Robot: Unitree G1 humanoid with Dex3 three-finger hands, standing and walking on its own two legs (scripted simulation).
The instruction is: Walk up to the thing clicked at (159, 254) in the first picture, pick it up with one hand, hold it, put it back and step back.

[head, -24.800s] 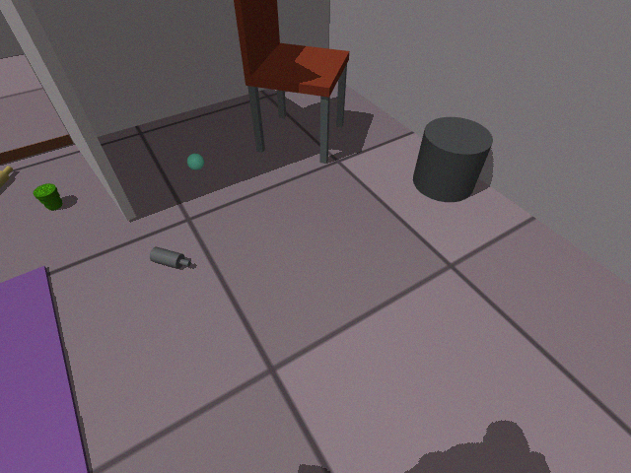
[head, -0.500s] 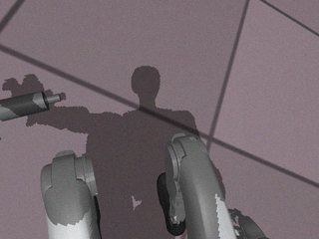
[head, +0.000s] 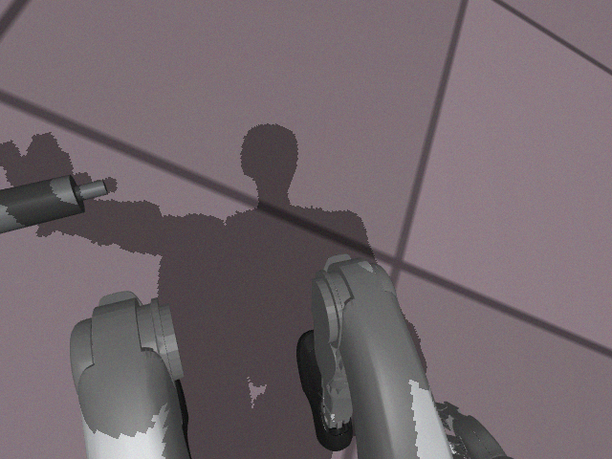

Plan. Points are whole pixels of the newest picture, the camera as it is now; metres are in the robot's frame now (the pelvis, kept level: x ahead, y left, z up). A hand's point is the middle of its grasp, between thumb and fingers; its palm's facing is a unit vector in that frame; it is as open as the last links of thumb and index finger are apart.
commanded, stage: rise first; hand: left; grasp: from above
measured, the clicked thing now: (48, 200) +0.48 +0.31 -0.28
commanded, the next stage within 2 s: approach in 0.30 s
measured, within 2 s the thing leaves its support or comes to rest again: neither
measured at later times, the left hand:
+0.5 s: hand out of the picture +0.43 +0.37 -0.16, palm faces -0.43 -0.12 -0.90, open 14.1 cm
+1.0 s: hand (25, 173) +0.48 +0.30 -0.17, palm faces -0.40 -0.11 -0.91, open 14.0 cm
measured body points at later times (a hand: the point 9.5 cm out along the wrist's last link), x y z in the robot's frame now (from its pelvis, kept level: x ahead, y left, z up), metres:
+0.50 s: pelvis +0.00 +0.00 +0.00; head +0.23 +0.09 +0.38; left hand +0.45 +0.37 -0.11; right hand +0.07 -0.27 -0.09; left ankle +0.07 +0.13 -0.28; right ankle +0.10 -0.13 -0.28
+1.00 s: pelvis -0.01 +0.00 +0.00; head +0.24 +0.07 +0.37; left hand +0.50 +0.30 -0.11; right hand +0.02 -0.27 -0.09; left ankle +0.07 +0.13 -0.28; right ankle +0.10 -0.13 -0.28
